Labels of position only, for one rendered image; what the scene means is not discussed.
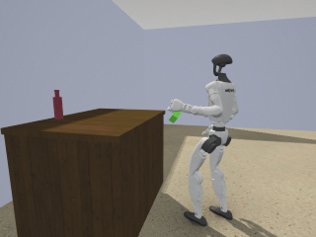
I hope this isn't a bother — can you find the right robot upper arm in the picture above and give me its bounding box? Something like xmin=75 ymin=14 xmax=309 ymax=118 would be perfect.
xmin=231 ymin=83 xmax=239 ymax=116

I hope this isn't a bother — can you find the right robot forearm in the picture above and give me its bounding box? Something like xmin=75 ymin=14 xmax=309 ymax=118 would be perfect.
xmin=223 ymin=114 xmax=236 ymax=124

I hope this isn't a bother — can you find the robot right hand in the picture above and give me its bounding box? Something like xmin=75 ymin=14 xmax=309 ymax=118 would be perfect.
xmin=202 ymin=124 xmax=213 ymax=138

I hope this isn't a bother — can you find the robot left hand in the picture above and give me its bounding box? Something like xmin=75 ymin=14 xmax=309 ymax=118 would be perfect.
xmin=167 ymin=99 xmax=184 ymax=113

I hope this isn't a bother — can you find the left robot upper arm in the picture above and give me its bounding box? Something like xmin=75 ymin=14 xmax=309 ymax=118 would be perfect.
xmin=205 ymin=81 xmax=223 ymax=118

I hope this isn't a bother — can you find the left robot forearm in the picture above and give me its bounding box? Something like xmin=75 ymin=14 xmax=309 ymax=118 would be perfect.
xmin=182 ymin=104 xmax=220 ymax=118

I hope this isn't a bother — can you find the robot right foot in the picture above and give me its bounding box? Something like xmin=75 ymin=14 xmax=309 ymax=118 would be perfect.
xmin=209 ymin=205 xmax=233 ymax=220

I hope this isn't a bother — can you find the sponge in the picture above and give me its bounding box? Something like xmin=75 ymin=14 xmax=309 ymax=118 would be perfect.
xmin=169 ymin=111 xmax=182 ymax=123

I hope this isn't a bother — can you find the table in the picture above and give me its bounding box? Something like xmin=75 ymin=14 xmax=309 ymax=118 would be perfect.
xmin=0 ymin=109 xmax=166 ymax=237

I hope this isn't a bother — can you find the right robot shin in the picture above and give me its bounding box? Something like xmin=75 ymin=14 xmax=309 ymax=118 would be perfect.
xmin=210 ymin=171 xmax=227 ymax=212

